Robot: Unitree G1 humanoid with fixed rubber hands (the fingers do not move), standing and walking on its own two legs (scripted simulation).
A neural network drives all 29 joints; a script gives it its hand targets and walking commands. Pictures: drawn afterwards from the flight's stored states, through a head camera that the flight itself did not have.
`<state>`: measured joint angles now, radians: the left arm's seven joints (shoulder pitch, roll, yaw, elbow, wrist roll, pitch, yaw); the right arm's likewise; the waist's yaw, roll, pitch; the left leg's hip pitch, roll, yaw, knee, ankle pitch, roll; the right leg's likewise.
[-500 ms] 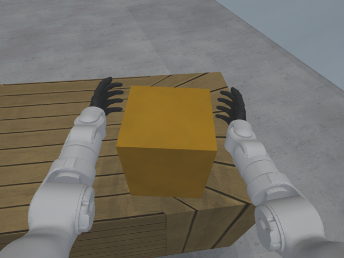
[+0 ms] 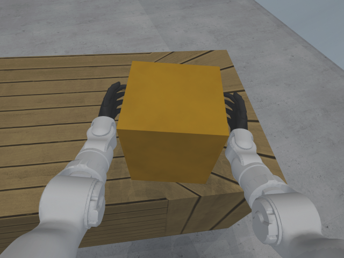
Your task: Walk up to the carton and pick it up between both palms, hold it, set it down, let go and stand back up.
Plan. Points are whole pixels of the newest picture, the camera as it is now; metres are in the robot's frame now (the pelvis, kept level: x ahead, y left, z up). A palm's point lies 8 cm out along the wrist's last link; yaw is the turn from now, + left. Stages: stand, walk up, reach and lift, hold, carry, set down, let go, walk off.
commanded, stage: reach and lift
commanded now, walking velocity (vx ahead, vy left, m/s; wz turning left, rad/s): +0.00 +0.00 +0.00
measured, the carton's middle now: (172, 127) +0.44 -0.02 +0.02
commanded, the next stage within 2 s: none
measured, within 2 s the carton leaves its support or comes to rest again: neither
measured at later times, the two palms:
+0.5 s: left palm (110, 117) +0.45 +0.13 +0.07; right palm (236, 128) +0.39 -0.17 +0.06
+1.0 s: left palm (110, 116) +0.45 +0.13 +0.07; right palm (235, 128) +0.39 -0.17 +0.06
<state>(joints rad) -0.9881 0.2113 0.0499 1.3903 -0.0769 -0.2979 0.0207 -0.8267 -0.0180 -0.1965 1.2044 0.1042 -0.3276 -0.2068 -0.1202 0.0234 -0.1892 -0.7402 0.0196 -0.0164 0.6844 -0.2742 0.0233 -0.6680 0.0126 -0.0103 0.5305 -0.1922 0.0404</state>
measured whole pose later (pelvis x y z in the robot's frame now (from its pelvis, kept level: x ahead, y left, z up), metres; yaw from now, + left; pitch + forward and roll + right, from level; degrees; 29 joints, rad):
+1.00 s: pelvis +0.03 -0.01 +0.03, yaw +1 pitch +11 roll -2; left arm -0.86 0.09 0.46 1.26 0.39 -0.34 -0.03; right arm -0.67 0.17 -0.67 1.05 -0.45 -0.48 -0.18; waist -0.08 -0.01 -0.07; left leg -0.42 0.01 -0.01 0.41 -0.20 0.01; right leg -0.35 0.00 -0.01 0.27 -0.12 0.03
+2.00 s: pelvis +0.02 -0.01 +0.03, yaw +1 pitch +15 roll -2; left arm -0.87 0.08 0.45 1.21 0.40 -0.32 -0.02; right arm -0.68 0.15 -0.66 1.06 -0.42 -0.51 -0.18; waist -0.07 -0.02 -0.10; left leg -0.48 0.01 -0.01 0.38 -0.16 0.01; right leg -0.40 0.00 -0.01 0.22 -0.07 0.03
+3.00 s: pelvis +0.01 -0.02 +0.02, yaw +3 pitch +13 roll -2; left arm -0.76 0.12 0.05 1.08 -0.02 -0.22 0.10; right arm -0.57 -0.01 -0.09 0.81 0.06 -0.24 -0.26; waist -0.08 0.06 -0.19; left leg -0.50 0.01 -0.04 0.46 -0.19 0.01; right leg -0.43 0.00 -0.04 0.33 -0.13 0.02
